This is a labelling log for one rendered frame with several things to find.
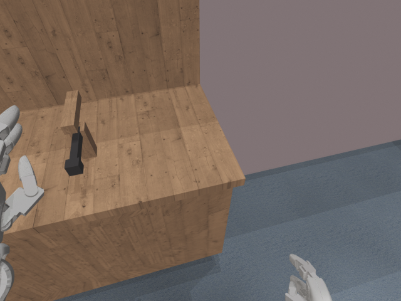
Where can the counter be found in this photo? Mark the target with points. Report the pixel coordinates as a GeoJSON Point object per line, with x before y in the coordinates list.
{"type": "Point", "coordinates": [158, 170]}

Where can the robot left hand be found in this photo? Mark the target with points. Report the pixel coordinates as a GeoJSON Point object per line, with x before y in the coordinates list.
{"type": "Point", "coordinates": [23, 199]}

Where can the tap lever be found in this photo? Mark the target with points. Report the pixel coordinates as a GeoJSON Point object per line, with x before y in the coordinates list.
{"type": "Point", "coordinates": [74, 165]}

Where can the robot left forearm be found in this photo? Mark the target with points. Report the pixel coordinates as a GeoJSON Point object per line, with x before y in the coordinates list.
{"type": "Point", "coordinates": [6, 272]}

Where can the robot right hand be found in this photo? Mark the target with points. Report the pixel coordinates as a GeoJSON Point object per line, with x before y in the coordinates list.
{"type": "Point", "coordinates": [314, 289]}

